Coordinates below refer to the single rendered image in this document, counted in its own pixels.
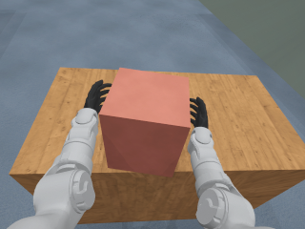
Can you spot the robot right hand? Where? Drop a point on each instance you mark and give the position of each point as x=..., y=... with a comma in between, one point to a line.
x=201, y=115

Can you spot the robot left forearm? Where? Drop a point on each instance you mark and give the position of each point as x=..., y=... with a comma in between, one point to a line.
x=79, y=145

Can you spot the carton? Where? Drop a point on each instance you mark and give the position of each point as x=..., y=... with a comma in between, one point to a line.
x=145, y=121

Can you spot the robot right forearm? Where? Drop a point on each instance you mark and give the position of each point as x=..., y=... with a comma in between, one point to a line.
x=207, y=169

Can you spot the left robot upper arm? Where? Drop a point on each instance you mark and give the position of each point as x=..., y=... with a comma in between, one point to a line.
x=60, y=201

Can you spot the robot left hand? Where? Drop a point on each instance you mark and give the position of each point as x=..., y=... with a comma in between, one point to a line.
x=94, y=98

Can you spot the pedestal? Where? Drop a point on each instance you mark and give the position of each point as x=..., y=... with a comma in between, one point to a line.
x=257, y=147

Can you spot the right robot upper arm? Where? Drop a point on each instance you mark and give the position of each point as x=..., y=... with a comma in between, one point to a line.
x=220, y=209

